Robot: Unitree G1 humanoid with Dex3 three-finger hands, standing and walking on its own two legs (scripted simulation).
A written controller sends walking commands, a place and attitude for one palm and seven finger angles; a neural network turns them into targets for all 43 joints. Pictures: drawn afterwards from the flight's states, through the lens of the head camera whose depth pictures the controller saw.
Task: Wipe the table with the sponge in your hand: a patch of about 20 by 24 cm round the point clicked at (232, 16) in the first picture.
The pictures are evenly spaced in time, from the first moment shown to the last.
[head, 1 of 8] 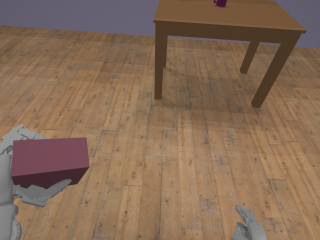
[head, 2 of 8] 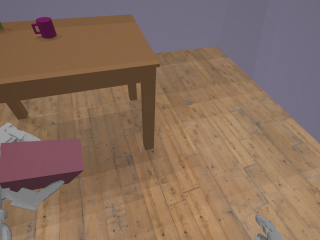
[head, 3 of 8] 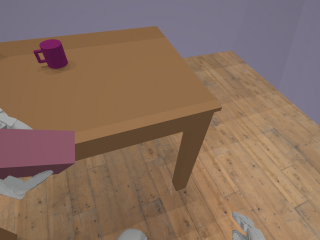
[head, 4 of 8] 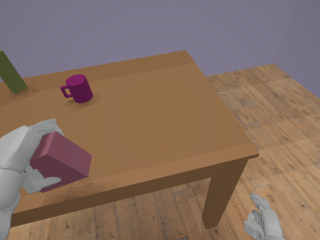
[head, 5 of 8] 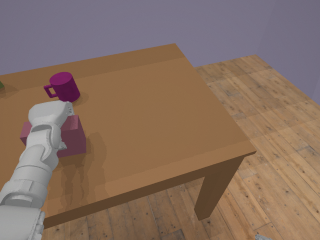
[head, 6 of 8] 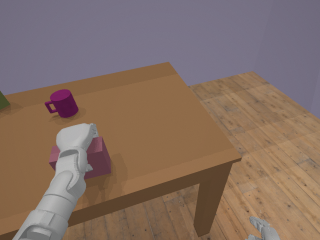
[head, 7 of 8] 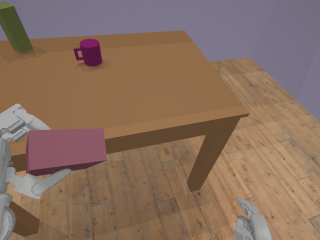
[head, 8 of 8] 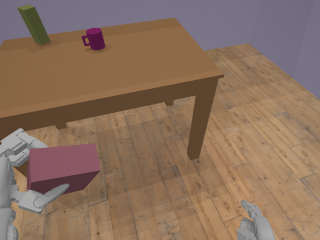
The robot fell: no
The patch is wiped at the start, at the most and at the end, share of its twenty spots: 0.00 0.60 0.60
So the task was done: no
